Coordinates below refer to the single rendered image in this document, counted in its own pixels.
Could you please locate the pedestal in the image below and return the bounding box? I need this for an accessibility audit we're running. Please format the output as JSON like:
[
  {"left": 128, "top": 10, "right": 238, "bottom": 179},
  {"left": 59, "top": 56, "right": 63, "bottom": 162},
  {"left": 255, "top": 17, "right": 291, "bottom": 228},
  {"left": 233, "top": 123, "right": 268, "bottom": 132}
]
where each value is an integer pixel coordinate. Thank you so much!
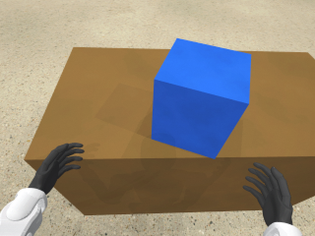
[{"left": 24, "top": 47, "right": 315, "bottom": 215}]

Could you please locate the robot right forearm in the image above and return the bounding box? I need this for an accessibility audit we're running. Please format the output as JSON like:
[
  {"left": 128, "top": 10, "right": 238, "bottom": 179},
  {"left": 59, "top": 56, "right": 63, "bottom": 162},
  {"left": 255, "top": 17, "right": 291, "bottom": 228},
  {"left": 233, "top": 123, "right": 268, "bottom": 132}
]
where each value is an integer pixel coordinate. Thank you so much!
[{"left": 263, "top": 222, "right": 303, "bottom": 236}]

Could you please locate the carton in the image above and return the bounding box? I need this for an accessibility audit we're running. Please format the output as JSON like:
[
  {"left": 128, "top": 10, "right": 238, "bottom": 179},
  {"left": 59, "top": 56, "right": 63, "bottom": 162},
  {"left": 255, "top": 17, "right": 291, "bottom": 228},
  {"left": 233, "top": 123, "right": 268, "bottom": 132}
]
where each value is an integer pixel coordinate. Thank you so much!
[{"left": 151, "top": 38, "right": 251, "bottom": 159}]

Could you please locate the right robot hand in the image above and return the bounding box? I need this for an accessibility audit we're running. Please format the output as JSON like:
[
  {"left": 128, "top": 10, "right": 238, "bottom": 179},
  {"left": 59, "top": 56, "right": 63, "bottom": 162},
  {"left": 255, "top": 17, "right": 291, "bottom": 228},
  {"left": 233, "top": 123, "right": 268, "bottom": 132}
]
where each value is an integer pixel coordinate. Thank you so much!
[{"left": 242, "top": 162, "right": 293, "bottom": 227}]

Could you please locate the robot left forearm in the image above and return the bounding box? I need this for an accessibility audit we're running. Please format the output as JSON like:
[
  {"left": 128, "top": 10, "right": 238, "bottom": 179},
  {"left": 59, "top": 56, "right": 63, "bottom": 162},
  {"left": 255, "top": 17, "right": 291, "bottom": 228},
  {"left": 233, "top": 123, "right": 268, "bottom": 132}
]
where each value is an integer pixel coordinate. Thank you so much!
[{"left": 0, "top": 188, "right": 48, "bottom": 236}]

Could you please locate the left robot hand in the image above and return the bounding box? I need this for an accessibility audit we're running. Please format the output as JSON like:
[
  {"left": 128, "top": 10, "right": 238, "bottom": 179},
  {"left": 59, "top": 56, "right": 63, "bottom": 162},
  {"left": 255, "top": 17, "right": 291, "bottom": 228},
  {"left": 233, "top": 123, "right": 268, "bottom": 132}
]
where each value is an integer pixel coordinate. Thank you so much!
[{"left": 28, "top": 143, "right": 85, "bottom": 195}]

